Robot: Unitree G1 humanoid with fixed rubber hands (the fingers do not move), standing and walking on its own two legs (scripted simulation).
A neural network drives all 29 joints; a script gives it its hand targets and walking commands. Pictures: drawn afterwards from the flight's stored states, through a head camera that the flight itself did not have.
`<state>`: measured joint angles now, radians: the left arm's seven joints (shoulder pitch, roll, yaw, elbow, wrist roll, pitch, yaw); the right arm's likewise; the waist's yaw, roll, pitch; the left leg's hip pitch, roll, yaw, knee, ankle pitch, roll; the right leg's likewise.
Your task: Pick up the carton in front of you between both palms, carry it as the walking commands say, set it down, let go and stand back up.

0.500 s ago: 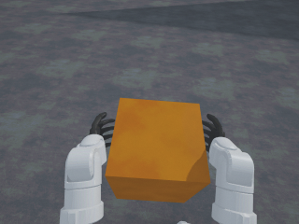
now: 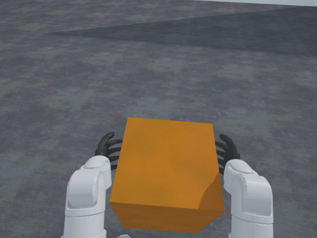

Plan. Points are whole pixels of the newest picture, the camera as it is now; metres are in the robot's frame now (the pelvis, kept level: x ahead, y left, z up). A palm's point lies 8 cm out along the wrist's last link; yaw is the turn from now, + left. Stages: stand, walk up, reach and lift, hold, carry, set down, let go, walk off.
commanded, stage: carry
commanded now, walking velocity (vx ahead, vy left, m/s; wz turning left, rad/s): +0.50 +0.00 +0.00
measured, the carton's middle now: (164, 179) +0.26 +0.00 +0.01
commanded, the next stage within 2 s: none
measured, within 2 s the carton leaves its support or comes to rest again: neither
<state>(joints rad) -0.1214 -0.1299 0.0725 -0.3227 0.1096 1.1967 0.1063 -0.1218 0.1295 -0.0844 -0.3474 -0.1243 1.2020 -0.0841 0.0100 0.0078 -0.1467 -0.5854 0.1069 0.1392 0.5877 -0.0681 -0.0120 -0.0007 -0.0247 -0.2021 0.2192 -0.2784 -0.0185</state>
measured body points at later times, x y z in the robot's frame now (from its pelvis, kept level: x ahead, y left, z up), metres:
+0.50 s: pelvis +0.31 +0.02 +0.00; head +0.29 +0.03 +0.45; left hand +0.58 +0.17 +0.09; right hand +0.58 -0.13 +0.09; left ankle +0.21 +0.12 -0.75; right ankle +0.44 -0.12 -0.71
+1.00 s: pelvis +0.62 +0.00 +0.00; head +0.62 -0.01 +0.45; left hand +0.90 +0.14 +0.09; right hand +0.90 -0.16 +0.08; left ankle +0.77 +0.13 -0.71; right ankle +0.50 -0.10 -0.75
